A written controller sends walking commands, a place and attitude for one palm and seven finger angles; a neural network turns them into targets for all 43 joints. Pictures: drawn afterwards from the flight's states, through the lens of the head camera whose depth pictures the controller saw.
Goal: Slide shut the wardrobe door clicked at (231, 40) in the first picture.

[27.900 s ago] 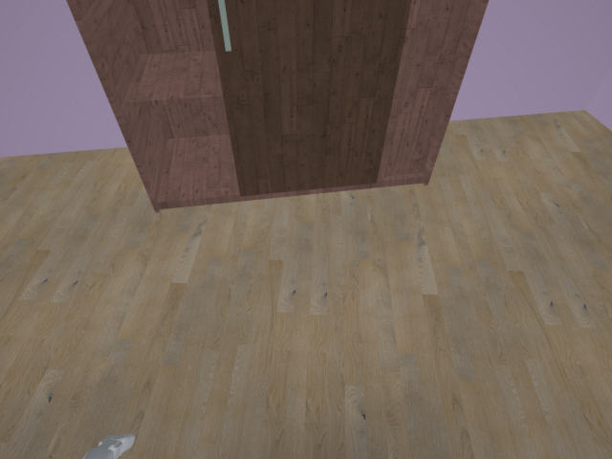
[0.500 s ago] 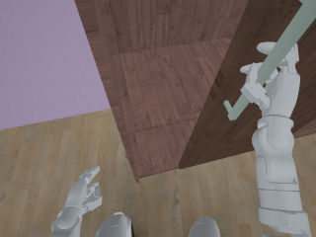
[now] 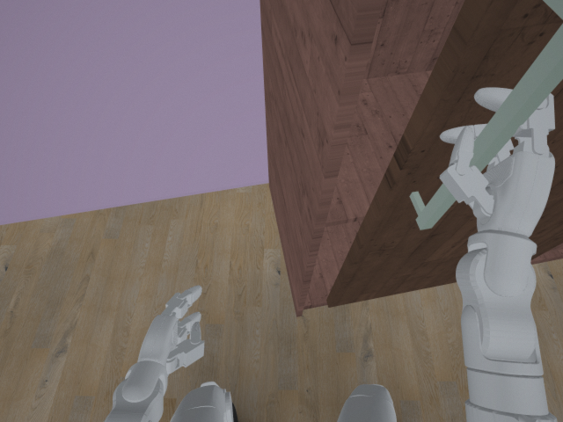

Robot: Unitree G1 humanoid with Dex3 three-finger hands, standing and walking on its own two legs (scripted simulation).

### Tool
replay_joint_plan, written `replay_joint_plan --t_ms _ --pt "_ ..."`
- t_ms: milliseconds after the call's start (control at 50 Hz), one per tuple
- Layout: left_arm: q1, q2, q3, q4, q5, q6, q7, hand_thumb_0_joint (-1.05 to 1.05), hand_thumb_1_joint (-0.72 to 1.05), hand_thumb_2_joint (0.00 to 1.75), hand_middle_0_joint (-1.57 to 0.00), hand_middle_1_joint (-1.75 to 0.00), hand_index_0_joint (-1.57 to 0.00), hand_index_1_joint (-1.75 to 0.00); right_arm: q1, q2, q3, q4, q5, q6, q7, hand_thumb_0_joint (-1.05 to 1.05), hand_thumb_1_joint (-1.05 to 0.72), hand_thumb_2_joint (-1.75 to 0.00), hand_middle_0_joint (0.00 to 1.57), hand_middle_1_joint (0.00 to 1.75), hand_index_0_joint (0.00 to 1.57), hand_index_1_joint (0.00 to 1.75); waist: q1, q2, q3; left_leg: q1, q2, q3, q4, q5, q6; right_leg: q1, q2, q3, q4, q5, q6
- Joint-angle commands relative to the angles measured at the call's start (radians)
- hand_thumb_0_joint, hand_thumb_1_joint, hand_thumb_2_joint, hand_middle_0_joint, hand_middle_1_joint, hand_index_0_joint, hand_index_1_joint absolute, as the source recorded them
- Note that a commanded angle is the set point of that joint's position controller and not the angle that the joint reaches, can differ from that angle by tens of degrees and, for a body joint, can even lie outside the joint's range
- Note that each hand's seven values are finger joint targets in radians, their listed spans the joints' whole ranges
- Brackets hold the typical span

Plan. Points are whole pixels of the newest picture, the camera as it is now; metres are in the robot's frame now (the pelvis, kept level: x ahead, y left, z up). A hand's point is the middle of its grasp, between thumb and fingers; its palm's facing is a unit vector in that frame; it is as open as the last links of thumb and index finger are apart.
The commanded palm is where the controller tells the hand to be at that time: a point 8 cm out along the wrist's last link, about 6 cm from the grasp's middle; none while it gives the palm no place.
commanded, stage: step sideways, sliding the door along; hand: right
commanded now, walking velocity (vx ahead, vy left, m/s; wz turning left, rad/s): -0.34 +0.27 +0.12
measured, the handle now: (469, 143) +0.37 -0.25 +0.16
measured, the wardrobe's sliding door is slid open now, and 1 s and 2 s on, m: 0.08 0.00 0.00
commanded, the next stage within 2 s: stop walking and hold the door there in 1.22 s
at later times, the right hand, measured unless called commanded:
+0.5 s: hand (371, 178) +0.33 -0.12 +0.17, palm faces +0.53 +0.85 -0.04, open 6.6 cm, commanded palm +0.28 -0.08 +0.16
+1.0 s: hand (365, 177) +0.33 -0.12 +0.17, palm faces +0.67 +0.73 -0.12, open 6.9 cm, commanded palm +0.28 -0.06 +0.17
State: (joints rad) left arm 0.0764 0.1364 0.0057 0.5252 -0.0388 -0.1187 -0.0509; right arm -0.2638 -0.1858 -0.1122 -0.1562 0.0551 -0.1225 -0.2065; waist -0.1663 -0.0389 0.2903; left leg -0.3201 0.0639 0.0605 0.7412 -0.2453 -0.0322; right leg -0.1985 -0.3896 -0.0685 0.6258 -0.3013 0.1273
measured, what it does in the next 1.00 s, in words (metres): steps to the left: right foot, then left foot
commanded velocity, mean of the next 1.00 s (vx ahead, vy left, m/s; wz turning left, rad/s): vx -0.16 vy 0.20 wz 0.05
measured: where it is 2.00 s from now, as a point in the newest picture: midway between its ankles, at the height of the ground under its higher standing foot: outside the picture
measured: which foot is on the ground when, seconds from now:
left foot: down 0.00-0.18, up 0.20-0.46, down 0.48-0.64, up 0.66-0.94, down 0.96-1.00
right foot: down 0.00-0.02, up 0.04-0.16, down 0.18-0.50, up 0.52-0.62, down 0.64-1.00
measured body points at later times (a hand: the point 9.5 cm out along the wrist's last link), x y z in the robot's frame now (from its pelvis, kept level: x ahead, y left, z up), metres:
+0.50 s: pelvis -0.03 +0.14 +0.00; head +0.04 +0.13 +0.44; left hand +0.15 +0.36 -0.10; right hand +0.30 -0.16 +0.17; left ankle -0.04 +0.30 -0.71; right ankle -0.01 -0.12 -0.71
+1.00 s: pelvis +0.00 +0.21 +0.01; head +0.05 +0.20 +0.45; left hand +0.18 +0.44 -0.08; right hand +0.29 -0.15 +0.18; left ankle +0.02 +0.36 -0.71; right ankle -0.02 +0.01 -0.70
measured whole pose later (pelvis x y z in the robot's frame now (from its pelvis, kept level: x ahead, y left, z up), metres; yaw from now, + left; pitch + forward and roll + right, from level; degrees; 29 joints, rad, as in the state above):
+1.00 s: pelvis +0.00 +0.21 +0.01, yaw +5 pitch -6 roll +3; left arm 0.16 0.21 0.02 0.60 -0.05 -0.17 -0.01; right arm -0.24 -0.36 -0.47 0.04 0.07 0.03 -0.26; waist -0.12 -0.05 0.23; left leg -0.22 0.05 0.12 0.60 -0.25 -0.03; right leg -0.16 -0.25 0.00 0.71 -0.43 0.09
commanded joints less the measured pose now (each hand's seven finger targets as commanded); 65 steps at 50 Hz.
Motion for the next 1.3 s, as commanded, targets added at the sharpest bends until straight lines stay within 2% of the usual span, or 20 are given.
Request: replay_joint_plan --t_ms 0,40,100,140,160,180,240,400,440,520,580,620,640,760,900,960,1000,1040,1100,1280 --pt "-0.056 0.087 0.048 -0.097 -0.017 -0.044 0.031 0.00 0.90 0.90 -0.20 -0.30 -0.20 -0.30 -0.337 -0.111 0.180 -0.384 -0.073 -0.147 0.097 0.00 -0.90 -0.90 0.45 1.40 0.45 1.40 0.187 0.181 -0.528 0.281 0.207 -0.277 -0.253 1.105 0.111 -0.085 0.257 -0.092 0.383 -0.251 -0.097" --pt "-0.058 0.121 0.061 -0.058 0.004 -0.042 0.052 0.00 0.90 0.90 -0.20 -0.30 -0.20 -0.30 -0.267 -0.119 0.136 -0.398 -0.047 -0.126 0.087 0.00 -0.90 -0.90 0.45 1.40 0.45 1.40 0.145 0.404 -0.574 0.282 0.264 -0.408 -0.212 1.193 0.203 -0.178 0.304 0.085 0.539 -0.444 -0.102" --pt "-0.073 0.093 0.028 -0.025 -0.004 -0.048 0.056 0.00 0.90 0.90 -0.20 -0.30 -0.20 -0.30 -0.273 0.003 0.214 -0.492 -0.016 -0.146 0.076 0.00 -0.90 -0.90 0.45 1.40 0.45 1.40 0.203 0.244 -0.596 0.395 0.172 -0.220 -0.019 1.067 0.167 -0.146 0.279 0.058 0.004 -0.214 -0.103" --pt "-0.072 0.140 0.068 -0.060 -0.003 -0.010 0.055 0.00 0.90 0.90 -0.20 -0.30 -0.20 -0.30 -0.261 0.023 0.262 -0.515 0.002 -0.163 0.090 0.00 -0.90 -0.90 0.45 1.40 0.45 1.40 0.218 0.049 -0.614 0.090 0.054 -0.083 0.150 0.521 0.057 0.281 0.151 0.068 -0.295 0.482 -0.132" --pt "-0.095 0.183 0.091 -0.097 0.005 -0.015 0.049 0.00 0.90 0.90 -0.20 -0.30 -0.20 -0.30 -0.259 0.055 0.293 -0.530 0.005 -0.171 0.105 0.00 -0.90 -0.90 0.45 1.40 0.45 1.40 0.181 -0.158 -0.634 -0.191 -0.020 -0.049 0.302 -0.080 0.001 0.470 -0.107 0.307 -0.252 0.956 -0.259" --pt "-0.074 0.201 0.087 -0.123 -0.004 -0.002 0.037 0.00 0.90 0.90 -0.20 -0.30 -0.20 -0.30 -0.221 0.093 0.322 -0.450 -0.018 -0.170 0.118 0.00 -0.90 -0.90 0.45 1.40 0.45 1.40 0.181 -0.116 -0.668 -0.229 -0.024 -0.111 0.464 -0.350 0.008 0.469 -0.174 0.360 -0.209 1.007 -0.336" --pt "-0.059 0.178 0.087 -0.088 0.012 -0.014 0.019 0.00 0.90 0.90 -0.20 -0.30 -0.20 -0.30 -0.366 0.079 0.300 -0.455 -0.042 -0.151 0.117 0.00 -0.90 -0.90 0.45 1.40 0.45 1.40 0.201 -0.253 -0.546 -0.288 -0.015 -0.153 0.595 -0.292 0.011 0.327 -0.142 0.236 -0.191 0.725 -0.389" --pt "0.024 0.195 0.086 -0.087 -0.004 -0.024 0.012 0.00 0.90 0.90 -0.20 -0.30 -0.20 -0.30 -0.410 0.000 0.196 -0.253 -0.033 -0.097 0.107 0.00 -0.90 -0.90 0.45 1.40 0.45 1.40 0.211 -0.286 -0.499 0.021 -0.071 0.042 -0.091 -0.076 0.001 0.294 0.015 0.018 -0.038 0.677 -0.195" --pt "0.010 0.178 0.079 -0.081 -0.028 -0.033 0.011 0.00 0.90 0.90 -0.20 -0.30 -0.20 -0.30 -0.404 -0.083 0.122 -0.266 -0.039 -0.115 0.106 0.00 -0.90 -0.90 0.45 1.40 0.45 1.40 0.189 -0.174 -0.531 0.188 -0.060 0.063 -0.323 0.237 -0.004 0.233 0.091 -0.005 0.077 0.524 -0.150" --pt "-0.010 0.179 0.091 -0.035 -0.027 -0.035 0.049 0.00 0.90 0.90 -0.20 -0.30 -0.20 -0.30 -0.330 -0.272 -0.049 -0.218 -0.025 -0.083 0.076 0.00 -0.90 -0.90 0.45 1.40 0.45 1.40 0.158 0.306 -0.584 0.377 0.228 -0.321 -0.197 1.186 0.194 -0.193 0.333 0.040 0.431 -0.393 -0.120" --pt "-0.002 0.152 0.049 0.000 -0.019 -0.030 0.069 0.00 0.90 0.90 -0.20 -0.30 -0.20 -0.30 -0.377 -0.196 0.003 -0.322 0.007 -0.092 0.065 0.00 -0.90 -0.90 0.45 1.40 0.45 1.40 0.220 0.137 -0.578 0.314 0.137 -0.131 0.067 0.935 0.116 0.017 0.232 0.036 -0.149 0.037 -0.143" --pt "-0.037 0.215 0.103 -0.057 -0.003 -0.014 0.059 0.00 0.90 0.90 -0.20 -0.30 -0.20 -0.30 -0.348 -0.159 0.019 -0.396 0.020 -0.109 0.083 0.00 -0.90 -0.90 0.45 1.40 0.45 1.40 0.184 -0.335 -0.619 -0.196 -0.062 -0.031 0.383 -0.257 -0.015 0.509 -0.121 0.384 -0.225 1.110 -0.276" --pt "-0.035 0.216 0.094 -0.063 -0.002 -0.017 0.042 0.00 0.90 0.90 -0.20 -0.30 -0.20 -0.30 -0.344 -0.163 -0.013 -0.343 0.007 -0.111 0.088 0.00 -0.90 -0.90 0.45 1.40 0.45 1.40 0.183 -0.217 -0.643 -0.211 -0.070 -0.117 0.484 -0.379 -0.003 0.497 -0.144 0.386 -0.207 1.059 -0.304" --pt "0.025 0.216 0.107 -0.053 -0.014 -0.036 0.027 0.00 0.90 0.90 -0.20 -0.30 -0.20 -0.30 -0.346 -0.137 0.039 -0.265 -0.014 -0.047 0.079 0.00 -0.90 -0.90 0.45 1.40 0.45 1.40 0.195 -0.433 -0.485 -0.169 -0.061 0.019 0.256 -0.204 0.018 0.419 0.022 -0.011 -0.156 0.769 -0.241" --pt "0.041 0.192 0.064 -0.076 -0.027 -0.099 0.044 0.00 0.90 0.90 -0.20 -0.30 -0.20 -0.30 -0.296 -0.176 0.041 -0.286 -0.042 -0.045 0.089 0.00 -0.90 -0.90 0.45 1.40 0.45 1.40 0.194 -0.244 -0.458 0.210 -0.076 0.100 -0.267 0.218 0.007 0.236 0.134 -0.061 0.025 0.595 -0.172" --pt "0.001 0.135 0.038 -0.061 -0.020 -0.112 0.075 0.00 0.90 0.90 -0.20 -0.30 -0.20 -0.30 -0.223 -0.275 -0.028 -0.294 -0.046 -0.031 0.067 0.00 -0.90 -0.90 0.45 1.40 0.45 1.40 0.194 0.124 -0.485 0.325 0.212 -0.248 -0.270 0.952 0.126 -0.072 0.343 -0.024 0.266 -0.166 -0.111" --pt "0.042 0.154 0.030 -0.017 -0.021 -0.108 0.080 0.00 0.90 0.90 -0.20 -0.30 -0.20 -0.30 -0.177 -0.239 -0.011 -0.363 -0.027 -0.020 0.062 0.00 -0.90 -0.90 0.45 1.40 0.45 1.40 0.203 0.139 -0.508 0.281 0.259 -0.311 -0.255 0.935 0.170 -0.081 0.342 0.083 0.233 -0.277 -0.129" --pt "0.043 0.172 0.034 0.000 -0.011 -0.106 0.096 0.00 0.90 0.90 -0.20 -0.30 -0.20 -0.30 -0.163 -0.183 0.007 -0.416 -0.013 -0.028 0.043 0.00 -0.90 -0.90 0.45 1.40 0.45 1.40 0.230 0.196 -0.562 0.306 0.156 -0.136 -0.061 0.786 0.105 0.014 0.314 0.079 -0.103 0.044 -0.150" --pt "-0.063 0.177 0.045 -0.063 0.017 -0.114 0.084 0.00 0.90 0.90 -0.20 -0.30 -0.20 -0.30 -0.134 -0.050 0.121 -0.545 -0.025 -0.061 0.065 0.00 -0.90 -0.90 0.45 1.40 0.45 1.40 0.189 -0.313 -0.522 -0.093 -0.051 -0.016 0.267 -0.263 0.009 0.267 0.042 0.314 -0.284 0.803 -0.252" --pt "0.004 0.157 0.020 -0.091 0.030 -0.129 0.040 0.00 0.90 0.90 -0.20 -0.30 -0.20 -0.30 0.004 0.061 0.319 -0.609 -0.068 -0.051 0.072 0.00 -0.90 -0.90 0.45 1.40 0.45 1.40 0.200 -0.254 -0.475 -0.016 -0.071 0.051 -0.186 0.037 0.043 0.466 0.181 0.058 -0.149 1.061 -0.176"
